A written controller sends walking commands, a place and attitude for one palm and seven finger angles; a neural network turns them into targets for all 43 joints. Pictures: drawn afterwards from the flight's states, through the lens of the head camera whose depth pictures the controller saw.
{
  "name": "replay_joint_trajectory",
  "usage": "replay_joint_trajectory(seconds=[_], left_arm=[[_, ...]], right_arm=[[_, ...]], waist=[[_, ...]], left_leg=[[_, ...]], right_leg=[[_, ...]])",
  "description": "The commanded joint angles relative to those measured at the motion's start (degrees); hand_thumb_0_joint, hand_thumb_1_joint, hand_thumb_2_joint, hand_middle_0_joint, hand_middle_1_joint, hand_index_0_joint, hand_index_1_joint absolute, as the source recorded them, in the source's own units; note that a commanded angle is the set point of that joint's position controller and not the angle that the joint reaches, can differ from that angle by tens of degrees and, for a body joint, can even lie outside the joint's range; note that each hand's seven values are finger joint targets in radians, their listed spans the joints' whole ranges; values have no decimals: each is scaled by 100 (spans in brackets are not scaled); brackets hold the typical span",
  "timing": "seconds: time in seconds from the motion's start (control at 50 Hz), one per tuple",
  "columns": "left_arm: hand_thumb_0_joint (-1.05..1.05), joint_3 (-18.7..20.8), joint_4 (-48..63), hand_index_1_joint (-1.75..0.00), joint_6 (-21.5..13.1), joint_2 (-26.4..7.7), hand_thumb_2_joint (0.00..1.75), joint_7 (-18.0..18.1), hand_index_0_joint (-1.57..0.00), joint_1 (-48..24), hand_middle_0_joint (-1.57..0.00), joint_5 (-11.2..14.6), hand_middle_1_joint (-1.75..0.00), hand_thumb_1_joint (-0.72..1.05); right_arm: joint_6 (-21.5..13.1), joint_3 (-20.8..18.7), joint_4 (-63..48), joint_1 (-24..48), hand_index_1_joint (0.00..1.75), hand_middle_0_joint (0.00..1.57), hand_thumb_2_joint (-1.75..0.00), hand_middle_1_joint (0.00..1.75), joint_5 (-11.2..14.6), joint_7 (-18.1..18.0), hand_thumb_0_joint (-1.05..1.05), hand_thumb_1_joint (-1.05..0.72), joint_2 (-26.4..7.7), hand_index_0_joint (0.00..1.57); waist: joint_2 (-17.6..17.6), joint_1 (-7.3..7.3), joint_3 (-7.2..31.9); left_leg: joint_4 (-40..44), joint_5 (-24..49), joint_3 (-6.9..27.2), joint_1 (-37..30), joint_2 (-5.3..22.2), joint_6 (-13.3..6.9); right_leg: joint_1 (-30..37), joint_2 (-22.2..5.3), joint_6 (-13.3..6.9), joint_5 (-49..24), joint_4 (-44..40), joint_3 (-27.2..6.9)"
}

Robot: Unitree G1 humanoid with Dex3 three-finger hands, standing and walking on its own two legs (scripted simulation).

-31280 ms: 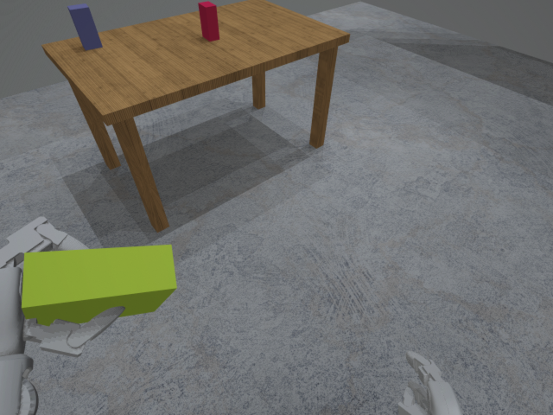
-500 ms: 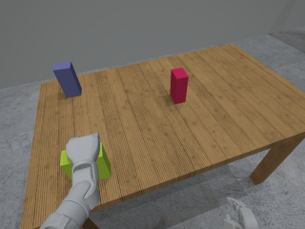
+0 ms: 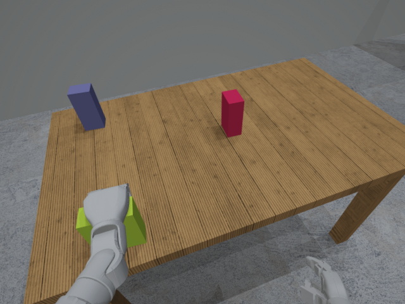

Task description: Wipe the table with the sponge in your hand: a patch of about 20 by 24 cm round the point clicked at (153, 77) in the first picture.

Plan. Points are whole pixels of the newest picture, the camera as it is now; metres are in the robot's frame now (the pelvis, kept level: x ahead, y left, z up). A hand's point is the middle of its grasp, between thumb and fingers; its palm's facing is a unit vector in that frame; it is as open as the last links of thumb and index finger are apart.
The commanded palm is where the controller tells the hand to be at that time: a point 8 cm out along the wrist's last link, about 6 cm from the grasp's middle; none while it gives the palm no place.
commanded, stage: wipe back along the middle lane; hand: left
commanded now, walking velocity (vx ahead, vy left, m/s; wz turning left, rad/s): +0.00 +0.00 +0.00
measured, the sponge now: (117, 231) +0.28 +0.24 -0.06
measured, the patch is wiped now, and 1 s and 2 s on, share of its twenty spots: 0.35 0.35 0.50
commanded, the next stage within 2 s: slide across to the third lane in 0.62 s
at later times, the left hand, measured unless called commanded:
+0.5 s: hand (115, 217) +0.29 +0.24 +0.00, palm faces -0.05 -0.02 -1.00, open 9.1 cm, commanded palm +0.25 +0.22 +0.03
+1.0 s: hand (118, 218) +0.29 +0.23 +0.00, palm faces -0.06 -0.02 -1.00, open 9.1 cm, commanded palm +0.26 +0.18 +0.04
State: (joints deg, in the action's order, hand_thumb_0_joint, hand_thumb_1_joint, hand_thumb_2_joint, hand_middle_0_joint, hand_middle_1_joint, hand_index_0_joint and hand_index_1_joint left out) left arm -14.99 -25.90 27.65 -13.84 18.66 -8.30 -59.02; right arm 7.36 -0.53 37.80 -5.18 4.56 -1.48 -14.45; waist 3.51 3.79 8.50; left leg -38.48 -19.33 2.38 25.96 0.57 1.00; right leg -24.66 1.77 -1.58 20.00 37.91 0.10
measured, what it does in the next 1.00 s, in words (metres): stands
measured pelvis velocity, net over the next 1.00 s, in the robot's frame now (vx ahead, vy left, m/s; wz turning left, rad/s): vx -0.01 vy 0.01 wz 0.01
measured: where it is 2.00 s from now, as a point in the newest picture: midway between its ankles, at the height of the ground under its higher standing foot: outside the picture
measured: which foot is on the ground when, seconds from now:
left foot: down 0.00-1.00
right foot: down 0.00-1.00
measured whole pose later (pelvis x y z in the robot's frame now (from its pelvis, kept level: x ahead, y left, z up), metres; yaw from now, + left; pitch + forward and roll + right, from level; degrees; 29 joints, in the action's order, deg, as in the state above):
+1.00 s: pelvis -0.01 +0.01 +0.00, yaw +1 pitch +6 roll -1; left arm -19.3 -27.5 29.0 -13.1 18.5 -10.9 -57.6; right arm 6.7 -1.0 38.5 -5.1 4.8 -0.9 -13.7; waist 4.2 4.1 8.1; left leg -39.0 -19.0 3.0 25.8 0.0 0.6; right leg -24.0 1.3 -1.2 19.7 37.8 0.7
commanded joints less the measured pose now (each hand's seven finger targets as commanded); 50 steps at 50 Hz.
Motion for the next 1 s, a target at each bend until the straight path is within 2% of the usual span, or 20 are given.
replay_joint_trajectory(seconds=[0.0,0.02,0.1,0.12,0.2,0.22,0.28,0.3,0.32,0.4,0.46,0.5,0.56,0.6,0.66,0.7,0.76,0.84,0.92,0.98], left_arm=[[0,174,196,-160,-72,-183,130,-177,-120,-258,-120,204,-160,10],[0,-103,263,-160,-67,48,130,-191,-120,-360,-120,194,-160,10],[0,291,99,-160,-29,-333,130,-148,-120,-454,-120,194,-160,10],[0,-9,164,-160,-14,-21,130,-160,-120,-438,-120,224,-160,10],[0,172,80,-160,-25,-213,130,-154,-120,-524,-120,179,-160,10],[0,-64,153,-160,-24,14,130,-167,-120,-552,-120,221,-160,10],[0,-57,-3,-160,-12,-16,130,-169,-120,-659,-120,190,-160,10],[0,163,-20,-160,-15,-211,130,-154,-120,-710,-120,175,-160,10],[0,-45,22,-160,-18,8,130,-168,-120,-638,-120,200,-160,10],[0,184,-15,-160,-39,-194,130,-154,-120,-512,-120,175,-160,10],[0,-3,39,-160,-64,25,130,-153,-120,-353,-120,209,-160,10],[0,215,40,-160,-21,-222,130,-136,-120,-456,-120,198,-160,10],[0,-31,-9,-160,28,-9,130,-141,-120,-633,-120,210,-160,10],[0,235,-54,-160,55,-290,130,-122,-120,-786,-120,168,-160,10],[0,-55,-66,-160,36,35,130,-142,-120,-615,-120,196,-160,10],[0,244,-85,-160,21,-241,130,-143,-120,-497,-120,209,-160,10],[0,-190,349,-160,-40,160,130,-151,-120,-603,-120,278,-160,10],[0,-413,450,-160,-42,256,130,-136,-120,-1246,-120,310,-160,10],[0,-700,692,-160,-140,539,130,-137,-120,-1322,-120,378,-160,10],[0,-749,466,-160,-206,571,130,-136,-120,-1533,-120,370,-160,10]], right_arm=[[-265,-237,-866,863,30,20,-90,30,-5,-5,0,-90,-632,20],[-264,-221,-911,888,30,20,-90,30,-2,-4,0,-90,-601,20],[-269,-241,-847,856,30,20,-90,30,5,-30,0,-90,-651,20],[-275,-220,-890,880,30,20,-90,30,12,-31,0,-90,-605,20],[-271,-230,-841,841,30,20,-90,30,4,-32,0,-90,-643,20],[-280,-219,-892,850,30,20,-90,30,10,-37,0,-90,-596,20],[-274,-207,-858,855,30,20,-90,30,19,-40,0,-90,-599,20],[-269,-228,-823,823,30,20,-90,30,16,-45,0,-90,-633,20],[-284,-213,-879,817,30,20,-90,30,9,-46,0,-90,-602,20],[-278,-226,-858,811,30,20,-90,30,-2,-38,0,-90,-637,20],[-285,-223,-908,810,30,20,-90,30,-1,-33,0,-90,-593,20],[-259,-219,-883,842,30,20,-90,30,13,-34,0,-90,-628,20],[-263,-206,-904,861,30,20,-90,30,26,-39,0,-90,-592,20],[-250,-216,-848,837,30,20,-90,30,19,-56,0,-90,-633,20],[-266,-201,-897,843,30,20,-90,30,15,-45,0,-90,-584,20],[-258,-215,-876,808,30,20,-90,30,7,-39,0,-90,-630,20],[-284,-228,-970,926,30,20,-90,30,17,-8,0,-90,-563,20],[-301,-208,-905,996,30,20,-90,30,46,6,0,-90,-530,20],[-354,-243,-916,1049,30,20,-90,30,35,71,0,-90,-481,20],[-344,-222,-808,1038,30,20,-90,30,35,92,0,-90,-495,20]], waist=[[-976,-10,714],[-827,-68,644],[-960,-4,594],[-846,-40,646],[-872,-12,675],[-823,-60,659],[-871,-72,519],[-878,-44,560],[-893,-57,603],[-867,14,721],[-986,-15,713],[-881,10,625],[-891,-58,423],[-798,-18,537],[-826,-32,615],[-940,25,695],[-898,-47,810],[-682,-168,642],[-585,-150,877],[-798,-206,720]], left_leg=[[293,1268,-172,-386,-267,-261],[297,1228,-199,-418,-253,-269],[331,1040,-160,-344,-254,-264],[321,1081,-219,-395,-261,-281],[328,1049,-163,-354,-242,-256],[321,1030,-209,-398,-240,-279],[339,923,-176,-333,-240,-271],[341,924,-143,-337,-230,-259],[334,944,-182,-343,-239,-279],[310,1018,-162,-324,-235,-251],[286,1079,-198,-340,-224,-269],[329,993,-151,-299,-230,-247],[358,859,-172,-304,-217,-265],[371,855,-144,-327,-218,-249],[335,945,-185,-362,-225,-260],[327,999,-156,-327,-225,-250],[298,1175,-175,-490,-213,-282],[382,1013,-104,-613,-174,-287],[396,1304,-59,-860,-142,-307],[435,1153,-23,-796,-136,-303]], right_leg=[[459,2,-194,-2080,-536,-53],[383,-10,-186,-1966,-516,17],[312,14,-193,-1628,-590,-11],[344,-1,-177,-1699,-559,34],[262,25,-200,-1592,-535,19],[272,9,-180,-1564,-538,70],[142,10,-178,-1372,-567,90],[144,37,-203,-1356,-563,51],[197,27,-183,-1386,-527,114],[229,32,-201,-1515,-501,62],[273,16,-178,-1613,-481,99],[215,30,-201,-1476,-529,41],[83,25,-182,-1189,-575,121],[89,47,-208,-1177,-571,73],[139,34,-200,-1296,-528,121],[236,43,-210,-1455,-531,53],[340,5,-181,-1679,-511,90],[135,26,-185,-1319,-585,168],[283,36,-210,-1552,-530,222],[184,39,-199,-1440,-584,237]])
